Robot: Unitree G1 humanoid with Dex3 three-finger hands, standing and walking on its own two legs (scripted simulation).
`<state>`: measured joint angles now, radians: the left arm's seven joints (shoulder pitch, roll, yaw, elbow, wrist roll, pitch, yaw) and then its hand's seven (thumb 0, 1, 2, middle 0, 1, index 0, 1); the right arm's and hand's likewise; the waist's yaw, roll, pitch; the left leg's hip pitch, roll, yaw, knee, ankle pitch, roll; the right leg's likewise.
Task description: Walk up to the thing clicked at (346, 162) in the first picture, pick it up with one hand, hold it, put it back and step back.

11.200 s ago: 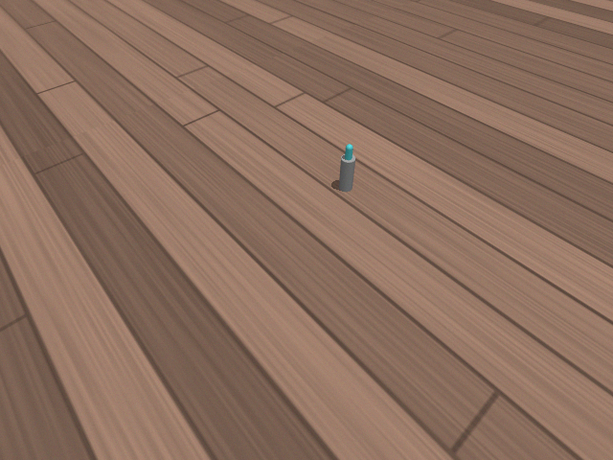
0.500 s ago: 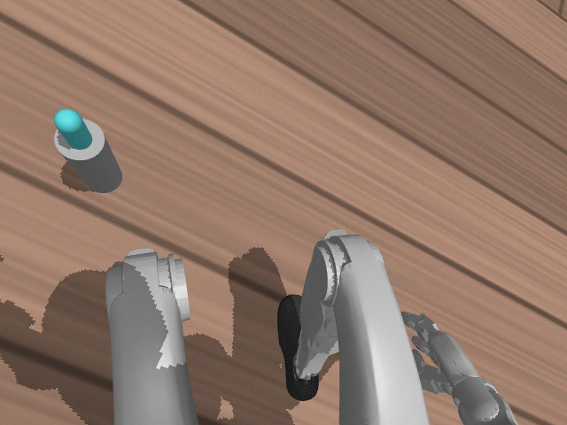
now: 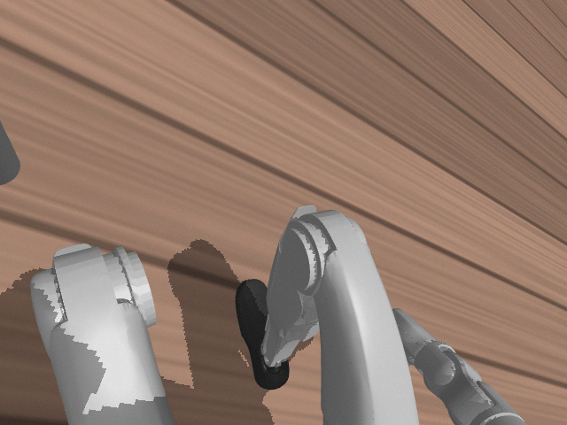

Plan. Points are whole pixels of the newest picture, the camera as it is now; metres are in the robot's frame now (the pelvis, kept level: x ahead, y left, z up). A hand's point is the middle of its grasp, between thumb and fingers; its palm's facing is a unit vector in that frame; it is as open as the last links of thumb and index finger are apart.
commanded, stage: close in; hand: left
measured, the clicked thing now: out of the picture +0.49 +0.29 -0.16
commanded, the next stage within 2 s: rest palm in 0.34 s
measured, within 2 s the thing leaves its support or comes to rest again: leaves its support in 1.70 s
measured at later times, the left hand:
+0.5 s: hand out of the picture +0.44 +0.29 -0.15, palm faces +0.34 -0.94 +0.00, open 17.5 cm
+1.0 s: hand out of the picture +0.45 +0.28 -0.15, palm faces +0.35 -0.94 -0.01, open 11.8 cm
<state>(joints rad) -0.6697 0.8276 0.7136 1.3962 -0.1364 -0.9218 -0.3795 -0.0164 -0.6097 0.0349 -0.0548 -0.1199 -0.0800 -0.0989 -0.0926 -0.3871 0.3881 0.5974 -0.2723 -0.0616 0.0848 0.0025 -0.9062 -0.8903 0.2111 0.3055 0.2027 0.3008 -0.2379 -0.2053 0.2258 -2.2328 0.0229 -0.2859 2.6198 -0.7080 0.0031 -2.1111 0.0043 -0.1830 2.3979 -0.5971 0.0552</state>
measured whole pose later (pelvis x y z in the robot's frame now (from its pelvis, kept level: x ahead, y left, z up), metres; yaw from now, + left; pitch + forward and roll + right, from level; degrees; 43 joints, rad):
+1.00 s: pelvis +0.00 +0.00 +0.00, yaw -2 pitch +15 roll -16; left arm -0.72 0.83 0.55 1.45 -0.05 -1.05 -0.04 -0.01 0.09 0.45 -0.38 -0.36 -0.36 -0.37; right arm -0.14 -0.38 0.46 0.57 -0.34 0.04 0.14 0.00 -0.88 -0.89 0.21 0.30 0.20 0.30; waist -0.28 -0.23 0.28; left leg -2.23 0.02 -0.33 2.65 -0.71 0.00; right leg -2.10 0.02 -0.22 2.39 -0.58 0.07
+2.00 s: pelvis +0.00 +0.00 +0.02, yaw +0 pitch +21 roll -15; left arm -0.68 0.70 0.49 1.11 -0.05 -0.81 -0.06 -0.06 -0.55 1.04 -0.78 -1.20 -0.80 -1.24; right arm -0.02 -0.35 0.31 0.59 -0.25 0.07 0.13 0.00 -0.90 -0.90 0.21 0.30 0.20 0.30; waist -0.22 -0.14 0.14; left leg -2.25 0.02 -0.27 2.55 -0.69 0.01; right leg -2.12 -0.01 -0.18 2.34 -0.60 0.05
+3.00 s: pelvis +0.02 -0.01 +0.08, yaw +8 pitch +33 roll -6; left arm -0.70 0.48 0.49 0.96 -0.09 -0.58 -0.16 -0.06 -0.54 1.05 -0.79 -1.18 -0.81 -1.22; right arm 0.11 -0.29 0.06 0.66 -0.09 0.04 0.05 0.00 -0.90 -0.90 0.21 0.30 0.20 0.30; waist -0.15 -0.01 -0.10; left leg -2.16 0.02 -0.11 2.29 -0.70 -0.01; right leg -2.12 -0.05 -0.06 2.21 -0.66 0.02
